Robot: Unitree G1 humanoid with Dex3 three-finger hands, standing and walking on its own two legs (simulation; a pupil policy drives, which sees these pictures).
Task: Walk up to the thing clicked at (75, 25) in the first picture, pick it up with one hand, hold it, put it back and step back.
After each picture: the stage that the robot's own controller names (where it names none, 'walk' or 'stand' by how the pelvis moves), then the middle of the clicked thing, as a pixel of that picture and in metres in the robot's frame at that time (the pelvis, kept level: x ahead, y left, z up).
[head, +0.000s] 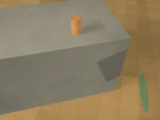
stand; (76, 25) +0.89 +0.10 -0.09
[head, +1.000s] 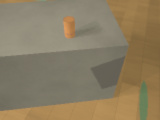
rise first; (69, 27) +0.82 +0.16 -0.06
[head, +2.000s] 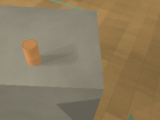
stand; (32, 53) +0.54 +0.29 -0.06
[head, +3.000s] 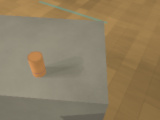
stand; (37, 64) +0.51 +0.26 -0.07
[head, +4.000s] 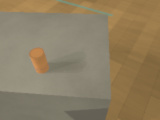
stand; (39, 61) +0.53 +0.25 -0.07
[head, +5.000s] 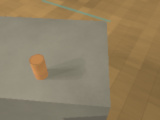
stand; (39, 67) +0.50 +0.25 -0.08
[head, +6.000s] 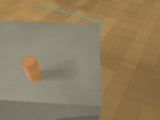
stand; (31, 69) +0.51 +0.29 -0.09
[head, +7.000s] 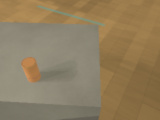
stand; (31, 70) +0.51 +0.29 -0.09
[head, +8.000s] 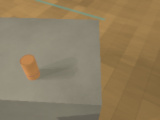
rise first; (30, 67) +0.50 +0.29 -0.09
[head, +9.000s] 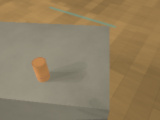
rise first; (41, 70) +0.51 +0.28 -0.08
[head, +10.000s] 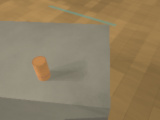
go down; (41, 68) +0.51 +0.27 -0.08
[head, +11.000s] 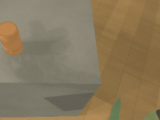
go down; (10, 39) +0.52 +0.25 -0.02
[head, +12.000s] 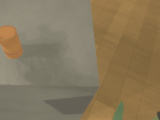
approach; (10, 42) +0.52 +0.26 -0.01
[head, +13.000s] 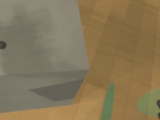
close in; out of the picture +0.54 +0.27 +0.03
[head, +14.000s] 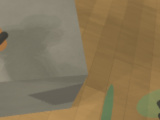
lift; out of the picture +0.51 +0.24 +0.03
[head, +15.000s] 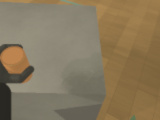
lift; (18, 66) +0.38 +0.23 +0.08
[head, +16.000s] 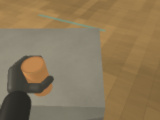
hold; (38, 77) +0.33 +0.17 +0.13
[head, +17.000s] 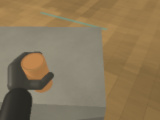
hold; (38, 73) +0.34 +0.17 +0.13
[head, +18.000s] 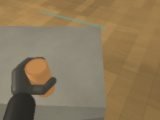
crouch; (41, 78) +0.33 +0.16 +0.11
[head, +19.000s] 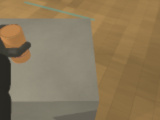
crouch; (16, 44) +0.45 +0.23 +0.14
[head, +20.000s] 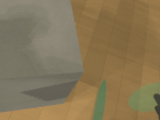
lower; out of the picture +0.53 +0.26 +0.02
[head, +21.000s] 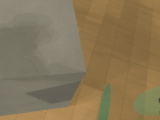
lower; out of the picture +0.52 +0.26 +0.03
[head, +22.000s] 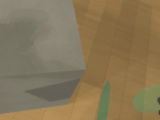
lower; out of the picture +0.52 +0.27 +0.03
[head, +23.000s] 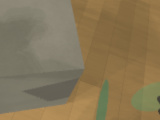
lower; out of the picture +0.53 +0.27 +0.03
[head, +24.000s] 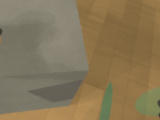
loosen; out of the picture +0.52 +0.26 +0.03
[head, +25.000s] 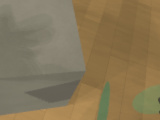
withdraw; out of the picture +0.51 +0.25 +0.03
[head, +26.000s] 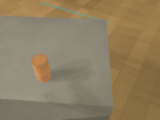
sink last; (42, 68) +0.48 +0.23 -0.03
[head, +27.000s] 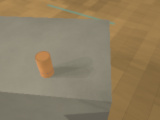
stand; (45, 64) +0.51 +0.24 -0.04
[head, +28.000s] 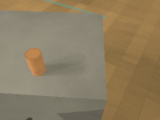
stand; (36, 62) +0.50 +0.25 -0.03
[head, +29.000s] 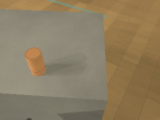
stand; (36, 62) +0.49 +0.24 -0.02
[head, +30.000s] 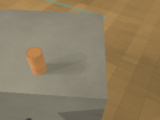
stand; (36, 61) +0.50 +0.24 -0.02
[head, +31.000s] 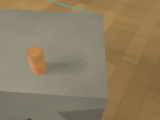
stand; (37, 61) +0.50 +0.24 -0.02
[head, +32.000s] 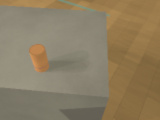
stand; (39, 58) +0.51 +0.24 -0.03
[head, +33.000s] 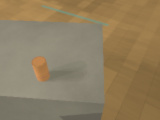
walk; (41, 69) +0.51 +0.25 -0.08
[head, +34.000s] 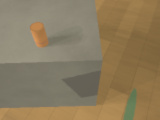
walk; (39, 35) +0.64 +0.28 -0.07
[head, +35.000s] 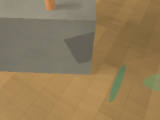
walk; (49, 0) +1.01 +0.27 -0.07
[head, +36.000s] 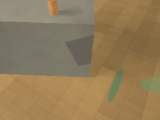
stand; (53, 6) +1.08 +0.29 -0.08
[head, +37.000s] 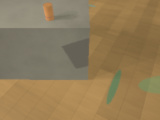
stand; (48, 11) +1.09 +0.31 -0.09
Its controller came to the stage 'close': yes
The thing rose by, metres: 0.21
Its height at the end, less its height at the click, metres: +0.00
